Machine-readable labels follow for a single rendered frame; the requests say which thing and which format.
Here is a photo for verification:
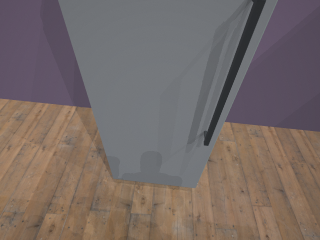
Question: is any handle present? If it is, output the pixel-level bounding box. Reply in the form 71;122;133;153
203;0;266;146

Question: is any fridge door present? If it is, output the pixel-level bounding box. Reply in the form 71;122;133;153
58;0;277;188

